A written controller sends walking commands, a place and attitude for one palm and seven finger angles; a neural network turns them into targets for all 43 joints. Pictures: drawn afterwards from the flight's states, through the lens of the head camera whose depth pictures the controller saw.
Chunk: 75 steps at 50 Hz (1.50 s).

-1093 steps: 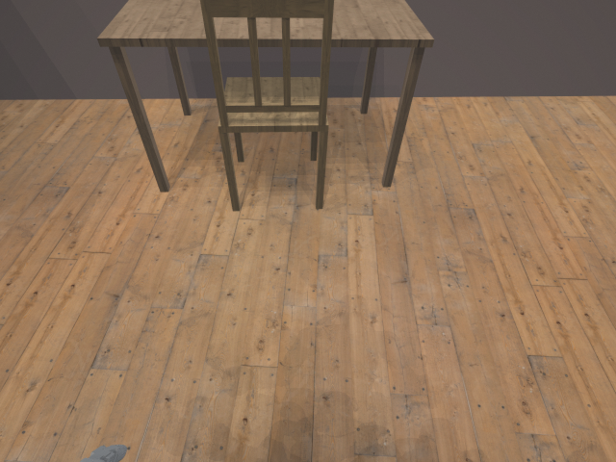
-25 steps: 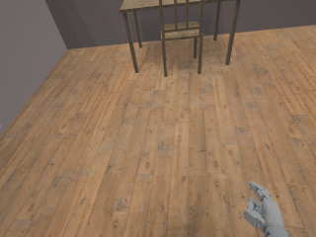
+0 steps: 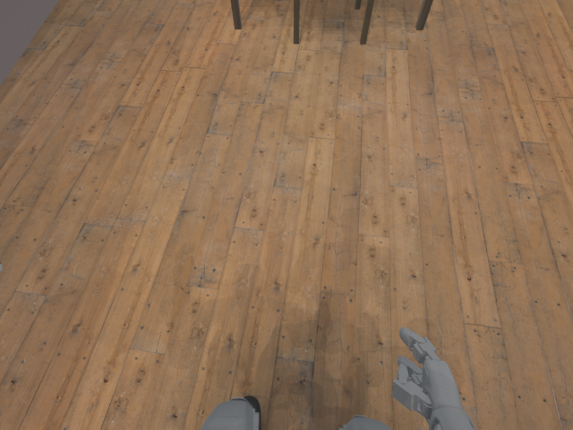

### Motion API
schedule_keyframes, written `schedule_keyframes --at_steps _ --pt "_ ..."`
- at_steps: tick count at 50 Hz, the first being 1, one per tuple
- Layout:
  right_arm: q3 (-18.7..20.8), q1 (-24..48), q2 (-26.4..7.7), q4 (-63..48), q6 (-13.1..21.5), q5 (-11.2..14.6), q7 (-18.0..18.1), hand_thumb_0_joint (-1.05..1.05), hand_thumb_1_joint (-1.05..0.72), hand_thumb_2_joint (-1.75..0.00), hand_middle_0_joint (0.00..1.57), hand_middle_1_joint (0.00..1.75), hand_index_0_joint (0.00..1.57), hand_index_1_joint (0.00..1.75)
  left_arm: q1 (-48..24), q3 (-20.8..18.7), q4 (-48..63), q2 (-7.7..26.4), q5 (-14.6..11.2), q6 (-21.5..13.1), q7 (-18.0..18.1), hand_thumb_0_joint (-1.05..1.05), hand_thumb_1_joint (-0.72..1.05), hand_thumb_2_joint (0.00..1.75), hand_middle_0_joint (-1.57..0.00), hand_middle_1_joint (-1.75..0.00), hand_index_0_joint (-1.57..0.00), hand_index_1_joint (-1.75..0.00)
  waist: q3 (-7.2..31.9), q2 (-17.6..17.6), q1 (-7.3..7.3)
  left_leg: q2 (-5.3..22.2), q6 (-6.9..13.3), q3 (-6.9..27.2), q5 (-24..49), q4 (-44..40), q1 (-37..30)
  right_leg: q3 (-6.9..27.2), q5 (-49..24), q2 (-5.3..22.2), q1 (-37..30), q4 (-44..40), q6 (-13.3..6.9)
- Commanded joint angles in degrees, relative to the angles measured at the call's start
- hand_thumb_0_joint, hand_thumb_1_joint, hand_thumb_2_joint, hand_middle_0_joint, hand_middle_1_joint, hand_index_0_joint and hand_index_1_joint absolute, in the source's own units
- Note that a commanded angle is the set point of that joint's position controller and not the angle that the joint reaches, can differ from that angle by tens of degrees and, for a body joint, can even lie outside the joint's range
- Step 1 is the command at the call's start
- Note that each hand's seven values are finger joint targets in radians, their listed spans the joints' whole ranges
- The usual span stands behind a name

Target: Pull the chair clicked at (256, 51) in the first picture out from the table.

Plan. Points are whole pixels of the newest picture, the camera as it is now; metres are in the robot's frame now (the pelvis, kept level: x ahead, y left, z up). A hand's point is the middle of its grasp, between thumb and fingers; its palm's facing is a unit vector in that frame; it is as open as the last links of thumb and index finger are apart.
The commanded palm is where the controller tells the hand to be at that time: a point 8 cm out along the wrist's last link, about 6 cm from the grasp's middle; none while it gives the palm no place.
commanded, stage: step back with the hand held close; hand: left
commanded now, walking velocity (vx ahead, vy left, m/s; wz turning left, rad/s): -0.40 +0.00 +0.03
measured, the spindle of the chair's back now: out of the picture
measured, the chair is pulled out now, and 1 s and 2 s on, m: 0.00 0.00 0.00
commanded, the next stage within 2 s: stop stepping back and stand still in 0.32 s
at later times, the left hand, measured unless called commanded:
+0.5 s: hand out of the picture +0.08 +0.23 +0.18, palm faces +0.38 -0.80 -0.45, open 7.4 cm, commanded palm +0.01 +0.26 +0.18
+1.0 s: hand out of the picture +0.00 +0.22 +0.19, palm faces +0.43 -0.78 -0.47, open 7.4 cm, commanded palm -0.08 +0.27 +0.18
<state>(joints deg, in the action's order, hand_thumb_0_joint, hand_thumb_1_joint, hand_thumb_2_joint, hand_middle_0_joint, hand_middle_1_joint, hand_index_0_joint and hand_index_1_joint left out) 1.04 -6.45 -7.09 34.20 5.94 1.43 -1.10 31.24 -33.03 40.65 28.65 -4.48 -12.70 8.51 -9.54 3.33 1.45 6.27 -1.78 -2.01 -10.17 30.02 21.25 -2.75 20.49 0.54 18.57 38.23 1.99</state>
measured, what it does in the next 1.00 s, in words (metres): walks backwards: right foot, then left foot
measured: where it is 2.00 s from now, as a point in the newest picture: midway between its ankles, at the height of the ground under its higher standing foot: outside the picture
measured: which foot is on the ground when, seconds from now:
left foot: down 0.00-0.06, up 0.08-0.28, down 0.30-0.56, up 0.58-0.80, down 0.82-1.00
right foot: up 0.00-0.02, down 0.04-0.32, up 0.34-0.54, down 0.56-0.84, up 0.86-1.00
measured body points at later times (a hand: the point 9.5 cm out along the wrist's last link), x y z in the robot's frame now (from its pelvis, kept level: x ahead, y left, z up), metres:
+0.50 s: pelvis -0.12 -0.02 +0.00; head -0.07 +0.01 +0.44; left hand +0.06 +0.27 +0.21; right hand +0.07 -0.24 -0.08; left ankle -0.04 +0.12 -0.74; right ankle -0.11 -0.13 -0.70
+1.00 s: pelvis -0.19 -0.02 +0.00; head -0.18 -0.01 +0.45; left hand -0.03 +0.26 +0.21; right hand -0.05 -0.25 -0.09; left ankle -0.20 +0.09 -0.74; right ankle -0.15 -0.13 -0.69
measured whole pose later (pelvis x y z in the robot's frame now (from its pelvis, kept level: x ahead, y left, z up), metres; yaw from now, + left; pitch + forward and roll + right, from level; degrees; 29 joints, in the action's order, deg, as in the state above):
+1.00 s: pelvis -0.19 -0.02 +0.00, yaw +4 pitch -1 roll +0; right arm 1.4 -15.0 -10.3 37.5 8.5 0.1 1.6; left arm 31.1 -23.3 33.9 23.3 -0.7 -14.5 8.4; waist -3.1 -1.0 -2.0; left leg 1.9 0.9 -3.4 -15.2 28.7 12.4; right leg -4.5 20.8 1.1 26.5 51.2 -0.3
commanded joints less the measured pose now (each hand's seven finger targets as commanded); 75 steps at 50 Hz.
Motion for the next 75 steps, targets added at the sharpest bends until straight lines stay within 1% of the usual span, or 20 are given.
schedule_keyframes --at_steps 1,3,6,13,17,26,27,29,33,39,42,44,52,55,60,61,63,66,71,75 --pt "4.4 -1.1 -10.6 -8.5 0.1 0.6 0.9 0.00 -0.90 -0.90 0.20 0.30 0.20 0.30 7.8 0.9 -0.7 3.2 0.3 -0.7 -1.6 0.00 0.90 0.90 -0.20 -0.30 -0.20 -0.30 14.1 -6.8 -1.75 4.7 2.9 3.8 0.2 -0.1 1.0 2.4 -15.6 4.3 -13.5 -16.6 -1.4" --pt "2.9 2.1 -7.6 -10.6 -0.6 1.2 1.3 0.00 -0.90 -0.90 0.20 0.30 0.20 0.30 7.3 -1.3 1.3 7.0 0.0 -1.1 -0.2 0.00 0.90 0.90 -0.20 -0.30 -0.20 -0.30 15.9 -20.2 -0.87 -3.6 0.1 -0.2 -18.2 17.1 10.2 13.6 -43.8 19.2 -15.8 -16.0 -7.8" --pt "1.9 3.6 -8.5 -12.1 -2.0 1.8 3.1 0.00 -0.90 -0.90 0.20 0.30 0.20 0.30 8.8 -0.8 6.7 7.1 0.5 -0.5 0.8 0.00 0.90 0.90 -0.20 -0.30 -0.20 -0.30 22.7 -21.2 -0.07 -3.5 -0.5 3.2 -17.8 30.4 11.3 8.5 -56.6 18.7 -18.9 -10.7 -8.6" --pt "1.1 1.8 -8.2 -8.2 -1.9 0.2 7.7 0.00 -0.90 -0.90 0.20 0.30 0.20 0.30 4.7 -0.8 13.1 7.4 0.0 -1.4 3.0 0.00 0.90 0.90 -0.20 -0.30 -0.20 -0.30 19.3 -5.8 -1.62 -4.0 0.5 -1.2 2.4 -3.9 -10.7 3.7 -38.8 12.9 -6.0 -7.0 -3.8" --pt "3.6 -0.6 -9.7 -6.8 1.9 -0.5 6.2 0.00 -0.90 -0.90 0.20 0.30 0.20 0.30 4.0 -0.2 8.3 5.1 0.8 -4.7 1.3 0.00 0.90 0.90 -0.20 -0.30 -0.20 -0.30 15.2 11.2 -0.64 14.1 10.8 12.9 43.3 -8.4 -17.3 3.3 10.4 -0.5 9.6 19.3 -0.5" --pt "2.8 -1.3 -10.8 -10.5 3.9 0.0 2.0 0.00 -0.90 -0.90 0.20 0.30 0.20 0.30 6.2 2.4 7.6 2.8 0.5 -3.9 0.0 0.00 0.90 0.90 -0.20 -0.30 -0.20 -0.30 12.3 9.2 -0.69 3.4 4.5 4.3 -23.5 -9.2 8.4 -1.2 1.2 -0.8 -15.5 -8.8 -1.6" --pt "2.5 -2.0 -9.8 -10.5 3.3 -0.1 2.2 0.00 -0.90 -0.90 0.20 0.30 0.20 0.30 5.8 1.7 6.6 4.1 1.1 -3.4 0.2 0.00 0.90 0.90 -0.20 -0.30 -0.20 -0.30 12.6 2.7 -1.05 -1.1 2.5 0.5 -24.8 -2.2 8.7 1.9 3.8 2.0 -15.1 -14.8 -2.8" --pt "2.4 -0.1 -9.3 -9.9 2.1 0.0 2.7 0.00 -0.90 -0.90 0.20 0.30 0.20 0.30 1.3 0.5 5.4 7.1 0.3 -2.2 0.9 0.00 0.90 0.90 -0.20 -0.30 -0.20 -0.30 7.7 -17.1 -1.00 -6.9 0.1 1.1 -17.6 27.8 10.2 31.1 21.0 21.2 0.7 -32.6 -11.7" --pt "1.8 -0.2 -9.4 -6.8 1.0 -0.5 4.2 0.00 -0.90 -0.90 0.20 0.30 0.20 0.30 0.6 2.7 -0.6 3.7 0.8 -1.3 0.6 0.00 0.90 0.90 -0.20 -0.30 -0.20 -0.30 9.6 -14.1 -2.63 -4.5 0.6 1.7 -8.4 27.2 2.5 12.9 15.9 14.6 4.3 -27.2 -9.0" --pt "1.5 -0.8 -9.4 -5.9 3.2 -1.4 5.5 0.00 -0.90 -0.90 0.20 0.30 0.20 0.30 -2.7 6.2 1.6 2.3 2.7 -2.8 1.9 0.00 0.90 0.90 -0.20 -0.30 -0.20 -0.30 10.3 -8.4 -2.25 -5.8 4.4 -4.5 -13.0 -5.3 -13.1 6.9 17.5 9.8 3.0 -17.5 -6.9" --pt "1.8 -2.5 -10.5 -7.1 4.8 -1.4 5.1 0.00 -0.90 -0.90 0.20 0.30 0.20 0.30 -5.4 5.8 8.4 3.2 4.0 -4.7 2.1 0.00 0.90 0.90 -0.20 -0.30 -0.20 -0.30 8.7 15.3 -2.50 11.3 12.3 21.5 -10.8 -17.8 -21.0 -1.6 7.7 -0.8 16.7 15.3 -1.8" --pt "1.2 -0.4 -8.7 -5.0 6.1 -2.2 4.2 0.00 -0.90 -0.90 0.20 0.30 0.20 0.30 -7.8 1.9 9.4 7.2 4.5 -6.2 1.9 0.00 0.90 0.90 -0.20 -0.30 -0.20 -0.30 6.2 16.5 -2.93 13.3 14.3 25.6 -11.2 -19.9 -12.1 3.9 3.8 1.9 20.3 27.7 -2.3" --pt "2.2 -2.9 -10.3 -6.2 3.2 -0.3 3.6 0.00 -0.90 -0.90 0.20 0.30 0.20 0.30 7.1 2.6 -4.5 1.6 2.5 -3.7 0.9 0.00 0.90 0.90 -0.20 -0.30 -0.20 -0.30 10.1 2.7 -1.01 4.8 7.5 3.4 -20.9 -6.6 5.4 -3.8 -1.1 -0.8 -13.2 -8.6 -1.9" --pt "2.9 -3.7 -10.2 -6.2 2.2 -0.4 3.7 0.00 -0.90 -0.90 0.20 0.30 0.20 0.30 -0.5 1.6 -5.6 4.7 2.5 -3.2 1.3 0.00 0.90 0.90 -0.20 -0.30 -0.20 -0.30 9.5 -18.3 -2.16 -5.1 3.3 -2.0 -20.1 22.2 15.2 29.7 9.8 17.5 -15.0 -24.7 -11.8" --pt "1.5 -0.4 -9.6 -6.2 1.3 -0.3 3.3 0.00 -0.90 -0.90 0.20 0.30 0.20 0.30 -2.4 5.0 1.6 3.3 2.8 -3.2 1.2 0.00 0.90 0.90 -0.20 -0.30 -0.20 -0.30 9.8 -14.3 -1.58 -1.6 3.2 1.6 -13.5 12.5 -0.7 13.2 -3.2 14.8 -3.1 -20.8 -11.1" --pt "2.2 -5.5 -12.4 7.9 0.9 -1.3 -1.8 0.00 -0.90 -0.90 0.20 0.30 0.20 0.30 -8.6 23.8 -45.2 -10.4 8.1 7.7 -5.5 0.00 0.90 0.90 -0.20 -0.30 -0.20 -0.30 10.4 -9.6 -5.75 -0.4 2.1 0.4 -12.9 11.2 3.7 0.6 -26.4 15.7 -2.0 -7.4 -9.3" --pt "1.6 -10.6 -10.4 5.7 -3.5 -1.6 -1.2 0.00 -0.90 -0.90 0.20 0.30 0.20 0.30 -5.6 25.4 -47.1 -11.5 6.5 12.2 -7.5 0.00 0.90 0.90 -0.20 -0.30 -0.20 -0.30 11.0 -1.1 -5.71 -2.3 2.3 3.2 -0.6 2.8 -8.5 1.1 -8.8 8.0 7.1 -2.5 -4.8" --pt "1.9 -5.6 -15.4 2.2 -3.7 -4.2 0.3 0.00 -0.90 -0.90 0.20 0.30 0.20 0.30 -11.0 27.4 -52.3 -12.7 5.6 12.4 -8.1 0.00 0.90 0.90 -0.20 -0.30 -0.20 -0.30 9.9 1.4 -3.40 13.1 14.0 24.0 4.7 -8.1 3.3 2.7 9.6 1.8 7.2 12.9 -1.7" --pt "0.4 -3.9 -10.3 6.3 -4.6 -2.6 1.4 0.00 -0.90 -0.90 0.20 0.30 0.20 0.30 -9.7 28.7 -72.5 -7.2 5.8 11.4 -7.9 0.00 0.90 0.90 -0.20 -0.30 -0.20 -0.30 17.1 -10.7 -0.67 -4.8 2.3 0.2 -2.8 6.2 -0.3 16.4 -31.4 11.9 -9.1 -11.8 -6.0" --pt "-0.2 -8.2 -7.7 13.0 -5.9 -2.4 1.5 0.00 -0.90 -0.90 0.20 0.30 0.20 0.30 -17.0 30.5 -82.3 -9.4 5.1 11.3 -7.5 0.00 0.90 0.90 -0.20 -0.30 -0.20 -0.30 12.8 -3.0 -3.26 -3.0 2.1 1.8 0.6 0.3 -10.8 11.4 -18.7 8.5 -0.7 -15.1 -6.4"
